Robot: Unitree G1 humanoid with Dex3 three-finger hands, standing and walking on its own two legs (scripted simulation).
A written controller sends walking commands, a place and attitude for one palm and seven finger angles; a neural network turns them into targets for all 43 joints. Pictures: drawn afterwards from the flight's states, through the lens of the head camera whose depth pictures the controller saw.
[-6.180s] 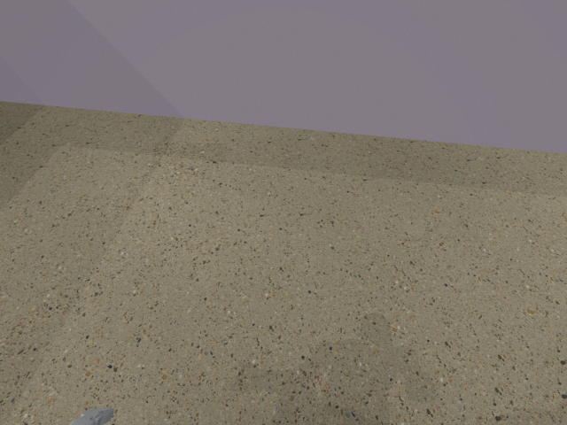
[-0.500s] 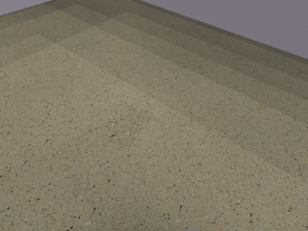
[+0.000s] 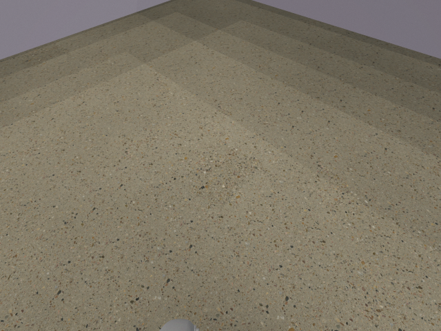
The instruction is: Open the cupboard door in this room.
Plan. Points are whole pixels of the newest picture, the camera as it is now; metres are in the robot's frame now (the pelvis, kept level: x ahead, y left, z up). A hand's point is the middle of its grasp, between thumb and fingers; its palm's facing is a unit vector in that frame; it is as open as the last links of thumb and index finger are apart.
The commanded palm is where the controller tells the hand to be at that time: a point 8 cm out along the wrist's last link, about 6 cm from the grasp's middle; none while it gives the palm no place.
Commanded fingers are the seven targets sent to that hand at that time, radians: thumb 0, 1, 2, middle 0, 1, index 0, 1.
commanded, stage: turn or walk to find it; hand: left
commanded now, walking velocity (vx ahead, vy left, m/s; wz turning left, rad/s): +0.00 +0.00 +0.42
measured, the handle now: out of the picture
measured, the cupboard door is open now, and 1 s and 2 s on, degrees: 0 0 0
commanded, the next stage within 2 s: none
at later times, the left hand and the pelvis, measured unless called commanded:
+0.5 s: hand out of the picture +0.00 +0.27 -0.16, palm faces +0.22 -0.94 -0.26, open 7.4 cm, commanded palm none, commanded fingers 0.00 0.90 0.90 -0.20 -0.30 -0.20 -0.30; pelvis -0.03 +0.05 +0.00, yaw +11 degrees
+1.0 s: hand out of the picture -0.07 +0.20 -0.16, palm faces +0.43 -0.86 -0.26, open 7.4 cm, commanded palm none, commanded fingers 0.00 0.90 0.90 -0.20 -0.30 -0.20 -0.30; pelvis -0.04 +0.00 +0.00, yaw +25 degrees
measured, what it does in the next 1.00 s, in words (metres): steps on the spot, turning left: left foot, then right foot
